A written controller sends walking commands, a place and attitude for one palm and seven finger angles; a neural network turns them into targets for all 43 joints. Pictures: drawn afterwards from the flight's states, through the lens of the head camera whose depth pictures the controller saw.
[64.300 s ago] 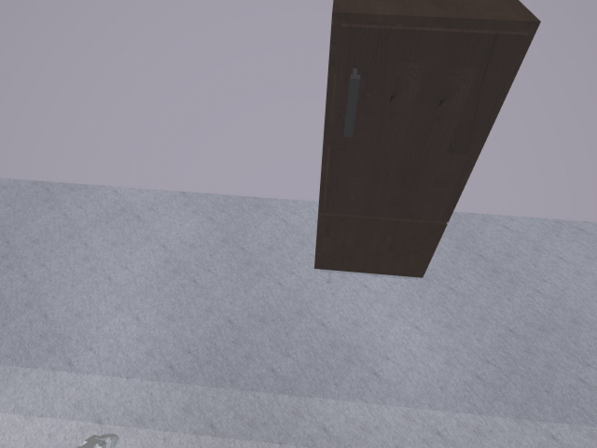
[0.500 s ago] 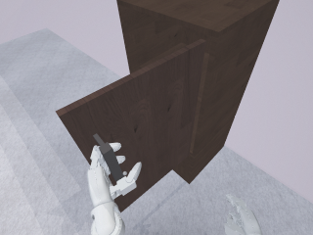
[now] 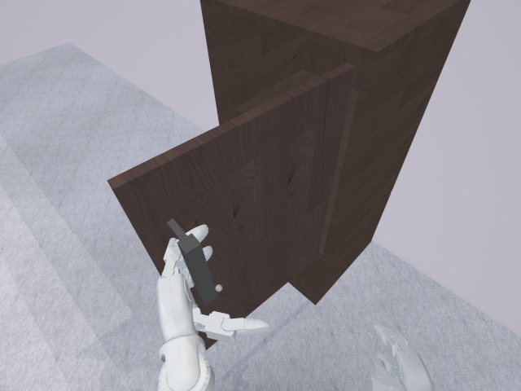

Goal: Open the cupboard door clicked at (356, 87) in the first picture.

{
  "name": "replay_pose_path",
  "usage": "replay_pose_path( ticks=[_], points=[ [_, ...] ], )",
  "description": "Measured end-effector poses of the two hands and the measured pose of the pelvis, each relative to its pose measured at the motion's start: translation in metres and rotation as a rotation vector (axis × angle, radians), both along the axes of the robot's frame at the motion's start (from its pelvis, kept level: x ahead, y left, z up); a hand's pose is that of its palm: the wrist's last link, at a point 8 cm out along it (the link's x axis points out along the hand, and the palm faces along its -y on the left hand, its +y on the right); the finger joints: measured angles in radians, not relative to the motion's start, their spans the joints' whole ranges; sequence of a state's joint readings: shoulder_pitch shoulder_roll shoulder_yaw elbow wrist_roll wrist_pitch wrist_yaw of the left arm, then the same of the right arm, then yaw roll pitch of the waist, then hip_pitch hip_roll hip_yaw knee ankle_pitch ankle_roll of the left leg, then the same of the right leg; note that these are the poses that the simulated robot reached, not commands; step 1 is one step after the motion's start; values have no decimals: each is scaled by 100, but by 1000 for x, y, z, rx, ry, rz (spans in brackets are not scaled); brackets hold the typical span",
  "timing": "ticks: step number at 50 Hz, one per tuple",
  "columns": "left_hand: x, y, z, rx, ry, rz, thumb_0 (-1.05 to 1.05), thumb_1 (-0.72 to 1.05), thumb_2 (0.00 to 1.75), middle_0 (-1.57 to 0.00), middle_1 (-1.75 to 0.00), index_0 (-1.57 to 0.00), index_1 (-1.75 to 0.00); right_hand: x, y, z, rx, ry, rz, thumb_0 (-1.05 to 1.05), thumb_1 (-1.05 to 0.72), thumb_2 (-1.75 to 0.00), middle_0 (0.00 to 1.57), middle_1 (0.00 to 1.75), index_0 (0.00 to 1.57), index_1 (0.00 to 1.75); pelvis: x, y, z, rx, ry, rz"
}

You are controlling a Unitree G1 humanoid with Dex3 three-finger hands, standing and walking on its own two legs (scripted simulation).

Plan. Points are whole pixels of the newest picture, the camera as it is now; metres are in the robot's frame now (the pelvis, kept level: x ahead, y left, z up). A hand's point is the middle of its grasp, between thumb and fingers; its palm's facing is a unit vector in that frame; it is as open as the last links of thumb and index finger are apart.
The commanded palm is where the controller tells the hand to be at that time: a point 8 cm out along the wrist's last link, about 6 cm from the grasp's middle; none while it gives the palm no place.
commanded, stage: slide the hand sideways off the handle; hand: left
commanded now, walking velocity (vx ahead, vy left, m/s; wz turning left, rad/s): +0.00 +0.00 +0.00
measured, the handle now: (192, 263) +0.29 +0.12 +0.06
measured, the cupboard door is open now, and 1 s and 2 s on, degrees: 84 85 85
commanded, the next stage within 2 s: draw the hand back to the body in 1.28 s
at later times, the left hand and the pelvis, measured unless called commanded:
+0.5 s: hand (217, 315) +0.22 +0.07 +0.07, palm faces -0.12 -0.99 +0.03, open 16.1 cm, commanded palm +0.19 +0.13 +0.07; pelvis -0.01 +0.04 -0.01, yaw -2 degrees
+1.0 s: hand (169, 343) +0.18 +0.13 +0.07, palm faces -0.04 -1.00 +0.01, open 16.2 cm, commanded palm +0.14 +0.18 +0.07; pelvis +0.00 +0.04 -0.02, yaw -2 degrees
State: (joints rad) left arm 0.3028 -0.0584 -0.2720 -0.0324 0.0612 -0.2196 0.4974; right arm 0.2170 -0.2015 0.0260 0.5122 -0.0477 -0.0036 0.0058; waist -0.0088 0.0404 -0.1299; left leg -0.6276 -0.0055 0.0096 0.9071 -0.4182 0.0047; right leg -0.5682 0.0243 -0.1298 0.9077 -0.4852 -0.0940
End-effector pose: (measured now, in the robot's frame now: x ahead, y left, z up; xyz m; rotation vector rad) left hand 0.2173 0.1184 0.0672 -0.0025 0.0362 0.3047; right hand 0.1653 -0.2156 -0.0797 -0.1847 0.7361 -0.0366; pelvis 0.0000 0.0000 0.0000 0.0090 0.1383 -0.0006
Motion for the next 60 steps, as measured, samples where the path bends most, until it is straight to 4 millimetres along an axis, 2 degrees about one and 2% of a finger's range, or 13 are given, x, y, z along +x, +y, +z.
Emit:
replay_pose_path(
  ticks=[6,12,15,23,29,42,50,60],
  points=[
    [1,6,-1,10,-7,-25,-1,-50,30,-39,-63,-40,-63,4,12,1,2,-12,19,1,-91,-90,20,30,20,30,-3,8,-2,-8,-2,2],
    [-7,13,-2,35,-35,-374,-1,-50,30,-29,-46,-26,-46,-2,19,1,15,-29,14,1,-91,-90,20,30,20,30,-9,18,-5,-15,-4,2],
    [-11,11,-2,-15,-31,-447,-1,-50,30,-24,-40,-21,-40,-8,22,2,18,-42,-11,1,-91,-90,20,30,20,30,-10,25,-5,-20,-7,-6],
    [-15,7,-2,-38,-35,-423,-1,-50,30,-18,-33,-20,-34,-21,31,5,20,-47,-32,1,-91,-90,20,30,20,30,-10,35,-8,-20,1,-29],
    [-20,15,-3,-20,-30,-421,-1,-50,30,-19,-32,-20,-33,-23,35,4,25,-34,-37,1,-91,-90,20,30,20,30,-8,39,-10,-24,3,-39],
    [-45,50,-2,-22,1,-344,-1,-50,30,-18,-31,-20,-32,-5,34,6,11,-63,-16,1,-91,-90,20,30,20,30,0,38,-14,-31,27,-31],
    [-57,62,-1,-17,1,-343,-1,-50,30,-16,-31,-18,-31,5,29,3,1,-87,-25,1,-91,-90,20,30,20,30,1,36,-20,-35,45,-24],
    [-74,77,-2,3,27,-327,-1,-50,30,-15,-30,-16,-30,6,26,0,3,-96,-48,1,-91,-90,20,30,20,30,-1,31,-23,-35,49,-21]
  ],
)
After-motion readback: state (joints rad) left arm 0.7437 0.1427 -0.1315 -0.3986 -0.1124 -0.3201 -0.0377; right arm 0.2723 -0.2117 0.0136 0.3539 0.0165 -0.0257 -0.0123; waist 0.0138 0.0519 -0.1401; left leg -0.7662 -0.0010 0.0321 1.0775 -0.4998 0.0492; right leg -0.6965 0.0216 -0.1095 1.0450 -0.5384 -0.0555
